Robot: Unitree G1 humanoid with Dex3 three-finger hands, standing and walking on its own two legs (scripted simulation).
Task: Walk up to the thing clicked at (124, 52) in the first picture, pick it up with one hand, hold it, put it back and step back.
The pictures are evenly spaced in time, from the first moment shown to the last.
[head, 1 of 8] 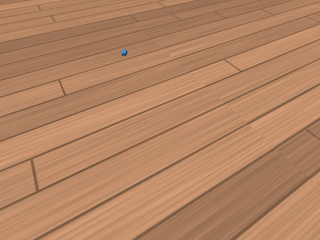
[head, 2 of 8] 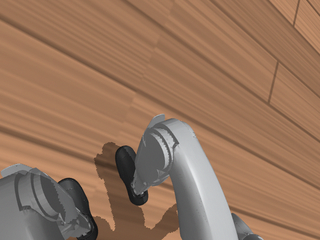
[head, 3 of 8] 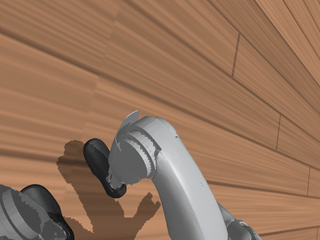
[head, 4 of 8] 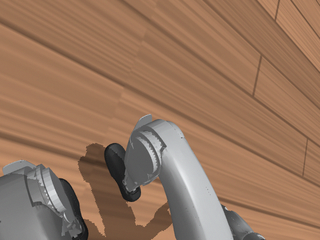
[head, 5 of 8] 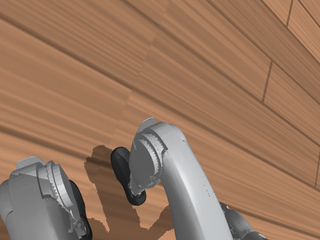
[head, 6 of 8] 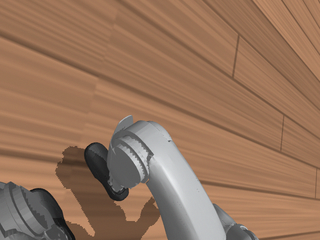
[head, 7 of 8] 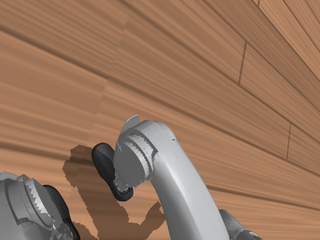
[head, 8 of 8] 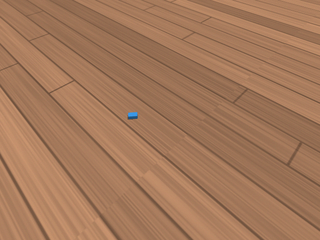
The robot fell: no
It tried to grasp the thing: yes
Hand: left
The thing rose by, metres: 0.00
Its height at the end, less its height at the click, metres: +0.00
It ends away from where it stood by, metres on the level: 0.02
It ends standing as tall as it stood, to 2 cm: yes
